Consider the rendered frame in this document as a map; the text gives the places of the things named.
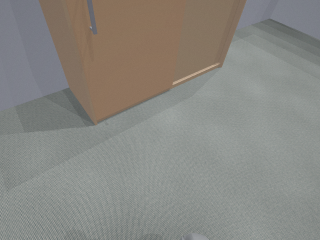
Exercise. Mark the handle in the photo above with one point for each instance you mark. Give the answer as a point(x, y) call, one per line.
point(93, 27)

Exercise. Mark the wardrobe door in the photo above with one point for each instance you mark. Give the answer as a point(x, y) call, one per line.
point(205, 29)
point(134, 53)

